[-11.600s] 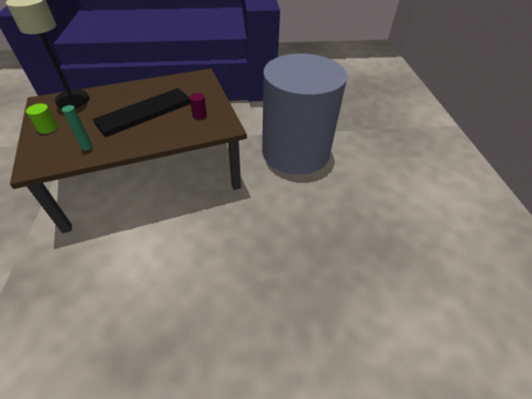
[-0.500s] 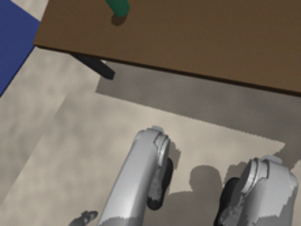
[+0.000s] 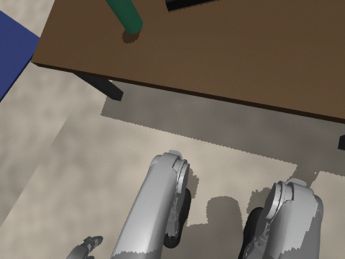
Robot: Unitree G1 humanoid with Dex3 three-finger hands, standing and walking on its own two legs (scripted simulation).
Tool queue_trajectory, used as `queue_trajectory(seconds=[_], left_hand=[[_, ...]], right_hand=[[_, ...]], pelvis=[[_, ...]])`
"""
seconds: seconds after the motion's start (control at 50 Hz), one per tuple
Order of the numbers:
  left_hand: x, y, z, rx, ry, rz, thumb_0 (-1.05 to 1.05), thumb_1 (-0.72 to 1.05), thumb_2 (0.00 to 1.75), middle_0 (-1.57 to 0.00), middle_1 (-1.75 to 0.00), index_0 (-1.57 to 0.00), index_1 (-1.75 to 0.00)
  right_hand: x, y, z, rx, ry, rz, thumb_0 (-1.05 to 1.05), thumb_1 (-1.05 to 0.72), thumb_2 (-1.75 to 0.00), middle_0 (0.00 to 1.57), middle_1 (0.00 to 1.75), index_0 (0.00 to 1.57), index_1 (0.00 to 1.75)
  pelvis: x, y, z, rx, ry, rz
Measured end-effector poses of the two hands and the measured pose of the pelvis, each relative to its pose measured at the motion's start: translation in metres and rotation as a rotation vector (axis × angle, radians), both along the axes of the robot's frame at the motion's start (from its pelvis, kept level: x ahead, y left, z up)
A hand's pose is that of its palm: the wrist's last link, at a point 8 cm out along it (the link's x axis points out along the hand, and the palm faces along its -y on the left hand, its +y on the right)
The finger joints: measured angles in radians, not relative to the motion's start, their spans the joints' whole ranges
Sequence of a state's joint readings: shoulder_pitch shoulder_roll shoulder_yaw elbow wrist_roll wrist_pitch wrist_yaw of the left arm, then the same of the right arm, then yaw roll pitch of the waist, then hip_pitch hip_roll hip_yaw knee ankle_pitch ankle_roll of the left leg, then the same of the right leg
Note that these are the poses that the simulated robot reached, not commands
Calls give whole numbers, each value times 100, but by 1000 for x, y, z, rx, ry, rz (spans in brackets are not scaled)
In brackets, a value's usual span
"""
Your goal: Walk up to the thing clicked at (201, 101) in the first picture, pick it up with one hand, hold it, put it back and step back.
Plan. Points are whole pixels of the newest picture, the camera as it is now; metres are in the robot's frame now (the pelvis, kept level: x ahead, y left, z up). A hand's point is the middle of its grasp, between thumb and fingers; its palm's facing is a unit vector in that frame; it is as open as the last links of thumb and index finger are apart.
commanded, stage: rest palm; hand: right
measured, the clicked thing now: out of the picture +0.63 -0.28 +0.01
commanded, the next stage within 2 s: close in 0.10 s
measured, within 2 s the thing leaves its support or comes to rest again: leaves its support in 1.18 s
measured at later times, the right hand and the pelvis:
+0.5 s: hand out of the picture +0.61 -0.29 +0.03, palm faces +0.29 +0.96 -0.04, open 14.3 cm; pelvis +0.00 +0.00 -0.01, yaw +0 degrees
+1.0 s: hand out of the picture +0.61 -0.28 +0.03, palm faces +0.30 +0.95 -0.04, open 9.7 cm; pelvis +0.00 +0.00 -0.02, yaw +1 degrees
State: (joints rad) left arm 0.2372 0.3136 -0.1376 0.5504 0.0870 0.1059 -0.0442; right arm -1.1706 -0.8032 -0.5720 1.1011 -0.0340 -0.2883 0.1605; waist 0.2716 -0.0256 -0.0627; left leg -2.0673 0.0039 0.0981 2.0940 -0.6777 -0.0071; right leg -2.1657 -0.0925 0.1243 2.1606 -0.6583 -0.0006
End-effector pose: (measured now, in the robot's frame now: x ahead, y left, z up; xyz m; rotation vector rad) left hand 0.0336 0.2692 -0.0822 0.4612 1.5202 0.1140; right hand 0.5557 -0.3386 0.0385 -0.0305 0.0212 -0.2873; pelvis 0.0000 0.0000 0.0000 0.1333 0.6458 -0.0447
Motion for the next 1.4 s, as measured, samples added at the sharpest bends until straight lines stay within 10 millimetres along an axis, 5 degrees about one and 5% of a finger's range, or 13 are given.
queue_trajectory(seconds=[0.28,0.74,1.16,1.4], left_hand=[[7,0,-9,-8,-4,-2,0,87,92,-20,-28,-19,-30],[-20,-6,-9,4,72,31,0,89,90,-20,-29,-20,-30],[-8,-6,-14,-19,40,34,0,88,90,-21,-29,-20,-30],[8,-5,19,-15,-21,48,0,88,90,-20,-29,-20,-30]], right_hand=[[7,7,2,-9,-1,-4,-1,44,-9,9,8,8,9],[22,7,-9,-10,-13,-13,-1,10,-48,88,68,87,69],[14,13,-5,-23,5,-14,-1,42,-103,76,113,76,114],[10,8,51,-30,3,-28,-1,46,-109,76,117,76,118]], pelvis=[[0,1,-3,-8,2,-4],[0,-1,-12,8,2,3],[0,1,-9,-2,1,2],[4,3,31,-13,9,-7]])
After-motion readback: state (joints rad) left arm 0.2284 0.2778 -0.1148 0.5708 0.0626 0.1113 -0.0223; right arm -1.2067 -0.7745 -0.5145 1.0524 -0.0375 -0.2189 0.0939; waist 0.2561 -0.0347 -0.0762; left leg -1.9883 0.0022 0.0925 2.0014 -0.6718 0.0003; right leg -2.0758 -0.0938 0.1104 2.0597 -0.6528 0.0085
